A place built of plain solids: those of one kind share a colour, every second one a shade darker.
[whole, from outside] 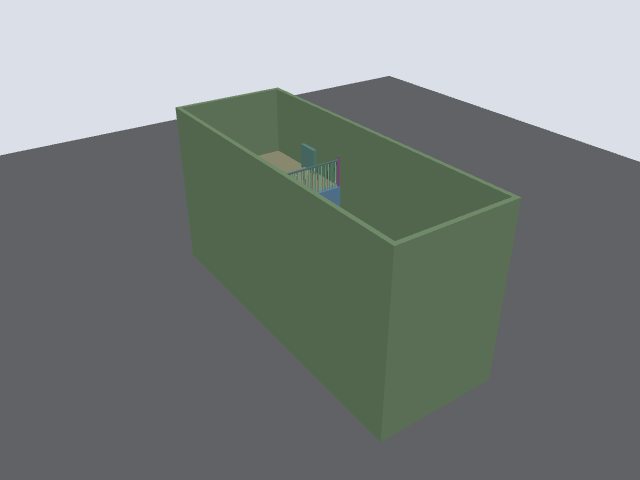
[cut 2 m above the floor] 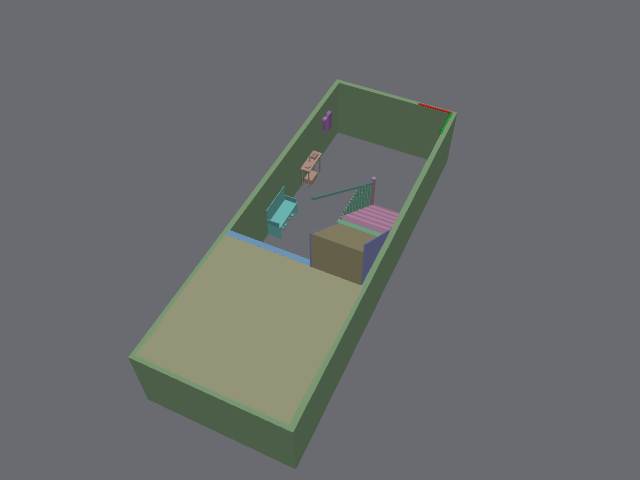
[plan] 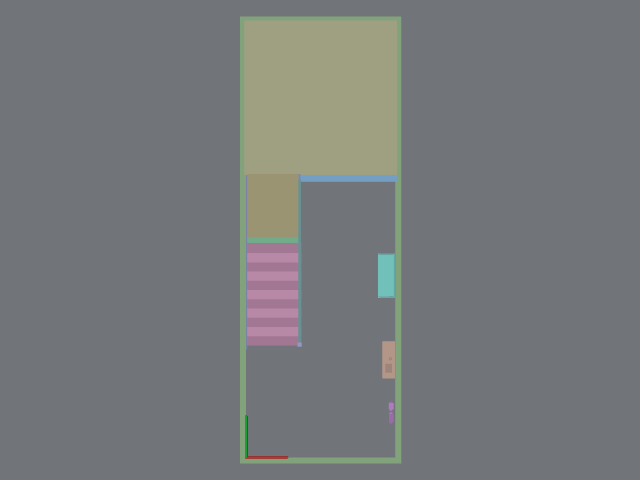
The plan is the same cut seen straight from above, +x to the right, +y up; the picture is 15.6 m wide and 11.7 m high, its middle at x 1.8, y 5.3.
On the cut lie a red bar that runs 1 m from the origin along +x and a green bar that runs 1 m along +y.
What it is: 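A villa's stair hall, a dwelling of no particular year; the hall below, the landing 3.34 m above it, and between them a joiner's timber flight of 19 risers of about 0.176 m on goings of about 0.225 m, 1.25 m clear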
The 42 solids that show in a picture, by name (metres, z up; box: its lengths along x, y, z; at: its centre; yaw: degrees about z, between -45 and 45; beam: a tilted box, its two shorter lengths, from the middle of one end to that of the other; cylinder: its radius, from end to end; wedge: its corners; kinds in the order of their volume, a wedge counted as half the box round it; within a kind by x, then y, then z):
{
 "upper_1": {"box": [3.73, 3.76, 3.39], "at": [1.81, 8.77, 1.65]},
 "wall_1": {"box": [0.15, 10.9, 5.72], "at": [-0.07, 5.3, 2.81]},
 "wall_2": {"box": [3.93, 0.15, 5.72], "at": [1.81, -0.07, 2.81]},
 "wall_3": {"box": [3.93, 0.15, 5.72], "at": [1.81, 10.68, 2.81]},
 "wall_4": {"box": [0.15, 10.9, 5.72], "at": [3.71, 5.3, 2.81]},
 "carriage_1": {"wedge": [[0.02, 2.78, -0.05], [0.02, 2.78, 0.0], [0.02, 6.91, -0.05], [0.02, 6.91, 3.22], [1.28, 2.78, -0.05], [1.28, 2.78, 0.0], [1.28, 6.91, -0.05], [1.28, 6.91, 3.22]]},
 "upper_edge_1": {"box": [2.35, 0.17, 3.39], "at": [2.5, 6.8, 1.65]},
 "string_1": {"wedge": [[0.0, 2.63, -0.05], [0.0, 2.63, 0.15], [0.0, 6.89, -0.05], [0.0, 6.89, 3.47], [0.03, 2.63, -0.05], [0.03, 2.63, 0.15], [0.03, 6.89, -0.05], [0.03, 6.89, 3.47]]},
 "string_2": {"wedge": [[1.28, 2.75, -0.05], [1.28, 2.75, -0.01], [1.28, 6.91, -0.05], [1.28, 6.91, 3.23], [1.32, 2.75, -0.05], [1.32, 2.75, -0.01], [1.32, 6.91, -0.05], [1.32, 6.91, 3.23]]},
 "rail_1": {"wedge": [[1.27, 2.79, 1.07], [1.27, 2.79, 1.13], [1.27, 6.76, 4.18], [1.27, 6.76, 4.24], [1.33, 2.79, 1.07], [1.33, 2.79, 1.13], [1.33, 6.76, 4.18], [1.33, 6.76, 4.24]]},
 "rail_2": {"box": [2.25, 0.07, 0.05], "at": [2.47, 6.8, 4.27]},
 "tread_1": {"wedge": [[0.02, 2.73, 0.07], [0.02, 2.73, 0.17], [0.02, 3.0, 0.07], [0.02, 3.0, 0.17], [1.35, 2.73, 0.07], [1.35, 2.73, 0.17], [1.35, 3.0, 0.07], [1.35, 3.0, 0.17]]},
 "tread_2": {"wedge": [[0.02, 2.95, 0.34], [0.02, 2.96, 0.24], [0.02, 3.23, 0.25], [0.02, 3.23, 0.35], [1.35, 2.95, 0.34], [1.35, 2.96, 0.24], [1.35, 3.23, 0.25], [1.35, 3.23, 0.35]]},
 "tread_3": {"wedge": [[0.02, 3.18, 0.42], [0.02, 3.18, 0.52], [0.02, 3.45, 0.42], [0.02, 3.45, 0.52], [1.35, 3.18, 0.42], [1.35, 3.18, 0.52], [1.35, 3.45, 0.42], [1.35, 3.45, 0.52]]},
 "tread_4": {"wedge": [[0.02, 3.4, 0.7], [0.02, 3.41, 0.6], [0.02, 3.68, 0.6], [0.02, 3.68, 0.7], [1.35, 3.4, 0.7], [1.35, 3.41, 0.6], [1.35, 3.68, 0.6], [1.35, 3.68, 0.7]]},
 "tread_5": {"wedge": [[0.02, 3.63, 0.77], [0.02, 3.63, 0.87], [0.02, 3.9, 0.77], [0.02, 3.9, 0.87], [1.35, 3.63, 0.77], [1.35, 3.63, 0.87], [1.35, 3.9, 0.77], [1.35, 3.9, 0.87]]},
 "tread_6": {"wedge": [[0.02, 3.85, 1.05], [0.02, 3.86, 0.95], [0.02, 4.13, 0.95], [0.02, 4.13, 1.05], [1.35, 3.85, 1.05], [1.35, 3.86, 0.95], [1.35, 4.13, 0.95], [1.35, 4.13, 1.05]]},
 "tread_7": {"wedge": [[0.02, 4.08, 1.12], [0.02, 4.08, 1.22], [0.02, 4.35, 1.12], [0.02, 4.35, 1.22], [1.35, 4.08, 1.12], [1.35, 4.08, 1.22], [1.35, 4.35, 1.12], [1.35, 4.35, 1.22]]},
 "tread_8": {"wedge": [[0.02, 4.3, 1.4], [0.02, 4.31, 1.3], [0.02, 4.58, 1.3], [0.02, 4.58, 1.4], [1.35, 4.3, 1.4], [1.35, 4.31, 1.3], [1.35, 4.58, 1.3], [1.35, 4.58, 1.4]]},
 "tread_9": {"wedge": [[0.02, 4.53, 1.48], [0.02, 4.53, 1.58], [0.02, 4.8, 1.48], [0.02, 4.8, 1.58], [1.35, 4.53, 1.47], [1.35, 4.53, 1.57], [1.35, 4.8, 1.47], [1.35, 4.8, 1.57]]},
 "tread_10": {"wedge": [[0.02, 4.75, 1.75], [0.02, 4.76, 1.65], [0.02, 5.03, 1.65], [0.02, 5.03, 1.75], [1.35, 4.75, 1.75], [1.35, 4.76, 1.65], [1.35, 5.03, 1.65], [1.35, 5.03, 1.75]]},
 "tread_11": {"wedge": [[0.02, 4.98, 1.83], [0.02, 4.98, 1.93], [0.02, 5.26, 1.83], [0.02, 5.26, 1.93], [1.35, 4.98, 1.83], [1.35, 4.98, 1.93], [1.35, 5.26, 1.83], [1.35, 5.26, 1.93]]},
 "radiator_1": {"box": [0.13, 0.77, 0.78], "at": [3.53, 8.43, 3.82]},
 "boot_bench_1": {"box": [0.41, 1.03, 0.028], "at": [3.41, 4.43, 0.45]},
 "boot_bench_2": {"box": [0.42, 0.03, 0.53], "at": [3.42, 4.96, 0.21]},
 "boot_bench_3": {"box": [0.38, 0.03, 0.17], "at": [3.44, 3.9, 0.55]},
 "boot_bench_4": {"box": [0.38, 0.03, 0.17], "at": [3.44, 4.96, 0.55]},
 "boot_bench_5": {"box": [0.032, 1.09, 0.05], "at": [3.61, 4.43, 0.97]},
 "boot_bench_6": {"box": [0.02, 1.03, 0.85], "at": [3.62, 4.43, 0.53]},
 "hall_table_1": {"box": [0.17, 0.22, 0.06], "at": [3.47, 2.17, 0.79]},
 "hall_table_2": {"box": [0.31, 0.91, 0.022], "at": [3.47, 2.38, 0.75]},
 "hall_table_3": {"box": [0.26, 0.42, 0.25], "at": [3.47, 2.43, 0.07]},
 "hall_table_4": {"cylinder": 0.1, "from": [3.47, 2.64, 0.76], "to": [3.47, 2.64, 0.8]},
 "coat_pegs_1": {"box": [0.12, 0.2, 0.62], "at": [3.54, 0.97, 1.25]},
 "coat_pegs_2": {"box": [0.12, 0.15, 0.51], "at": [3.54, 1.25, 1.3]},
 "riser_1": {"wedge": [[0.02, 5.23, 1.9], [0.02, 5.23, 2.01], [0.02, 5.48, 1.98], [0.02, 5.48, 2.01], [1.32, 5.23, 1.9], [1.32, 5.23, 2.01], [1.32, 5.48, 1.98], [1.32, 5.48, 2.01]]},
 "newel_foot_1": {"box": [0.09, 0.09, 1.29], "at": [1.3, 2.75, 0.59]},
 "bal_1": {"cylinder": 0.024, "from": [2.67, 6.8, 3.33], "to": [2.67, 6.8, 4.25]},
 "bal_2": {"cylinder": 0.024, "from": [2.93, 6.8, 3.33], "to": [2.93, 6.8, 4.25]},
 "bal_3": {"cylinder": 0.024, "from": [3.07, 6.8, 3.33], "to": [3.07, 6.8, 4.25]},
 "bal_4": {"cylinder": 0.024, "from": [3.34, 6.8, 3.33], "to": [3.34, 6.8, 4.25]},
 "newel_1": {"box": [0.046, 0.09, 1.1], "at": [3.61, 6.8, 3.84]}
}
